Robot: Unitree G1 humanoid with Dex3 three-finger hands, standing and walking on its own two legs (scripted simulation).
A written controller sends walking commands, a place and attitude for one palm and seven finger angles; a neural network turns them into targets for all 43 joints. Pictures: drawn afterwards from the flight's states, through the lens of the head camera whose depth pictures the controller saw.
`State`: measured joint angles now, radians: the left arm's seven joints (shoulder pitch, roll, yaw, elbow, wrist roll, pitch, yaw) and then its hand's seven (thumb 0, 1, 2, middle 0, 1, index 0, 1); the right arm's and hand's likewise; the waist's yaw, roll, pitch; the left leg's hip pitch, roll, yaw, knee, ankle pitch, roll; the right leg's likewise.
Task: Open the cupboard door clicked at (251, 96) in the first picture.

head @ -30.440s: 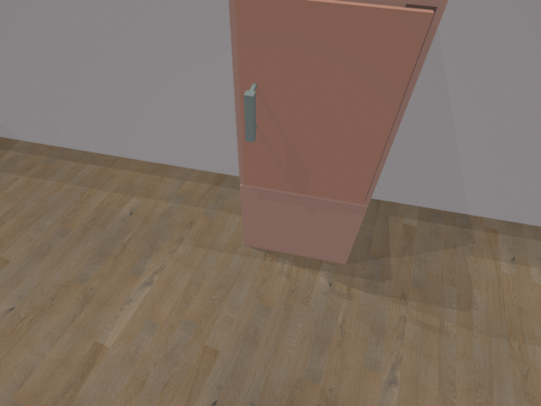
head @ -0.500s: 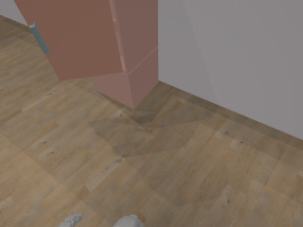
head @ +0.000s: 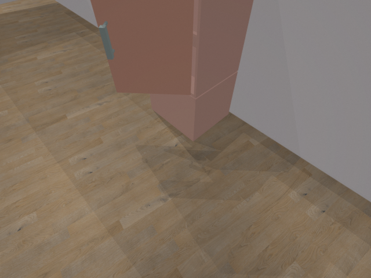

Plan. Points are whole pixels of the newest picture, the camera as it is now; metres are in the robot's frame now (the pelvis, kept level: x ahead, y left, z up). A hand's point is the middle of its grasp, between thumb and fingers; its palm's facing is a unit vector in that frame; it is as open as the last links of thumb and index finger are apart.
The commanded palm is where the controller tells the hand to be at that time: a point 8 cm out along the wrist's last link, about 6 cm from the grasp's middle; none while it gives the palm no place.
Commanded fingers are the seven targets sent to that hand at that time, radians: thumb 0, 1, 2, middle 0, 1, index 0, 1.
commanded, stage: take the last steps up to it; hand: left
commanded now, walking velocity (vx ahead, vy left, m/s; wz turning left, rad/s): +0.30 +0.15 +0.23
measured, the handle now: (108, 40) +1.02 +0.43 -0.03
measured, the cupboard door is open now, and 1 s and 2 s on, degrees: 43 43 43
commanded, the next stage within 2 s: come to a stop and stand still in 1.22 s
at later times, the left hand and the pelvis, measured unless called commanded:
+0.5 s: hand out of the picture +0.03 +0.24 -0.20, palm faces +0.21 -0.96 -0.17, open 7.4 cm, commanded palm none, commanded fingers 0.00 0.90 0.90 -0.20 -0.30 -0.20 -0.30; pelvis +0.14 +0.08 -0.02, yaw +7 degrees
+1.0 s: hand (106, 184) +0.38 +0.28 -0.15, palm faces +0.08 -0.97 -0.21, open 7.4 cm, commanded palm none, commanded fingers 0.00 0.90 0.90 -0.20 -0.30 -0.20 -0.30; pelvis +0.31 +0.09 +0.00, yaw +3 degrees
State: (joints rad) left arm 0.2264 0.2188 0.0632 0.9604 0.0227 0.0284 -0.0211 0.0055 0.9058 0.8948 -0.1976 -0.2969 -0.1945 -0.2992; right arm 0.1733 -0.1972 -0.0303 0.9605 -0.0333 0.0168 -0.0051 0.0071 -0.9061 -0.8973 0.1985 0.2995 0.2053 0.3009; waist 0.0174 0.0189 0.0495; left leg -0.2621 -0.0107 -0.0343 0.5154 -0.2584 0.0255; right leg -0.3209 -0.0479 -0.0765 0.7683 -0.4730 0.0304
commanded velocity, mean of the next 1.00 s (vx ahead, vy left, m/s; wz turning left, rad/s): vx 0.30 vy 0.10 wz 0.01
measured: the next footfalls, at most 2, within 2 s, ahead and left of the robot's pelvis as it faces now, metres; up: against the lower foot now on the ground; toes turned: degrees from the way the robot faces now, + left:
right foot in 0.04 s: +0.04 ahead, -0.13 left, +0.00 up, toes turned -4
left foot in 0.44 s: +0.24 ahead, +0.20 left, +0.00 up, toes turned +13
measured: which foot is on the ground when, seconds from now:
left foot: down 0.00-0.04, up 0.06-0.42, down 0.44-0.88, up 0.90-1.00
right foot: up 0.00-0.02, down 0.04-0.42, up 0.44-0.84, down 0.86-1.00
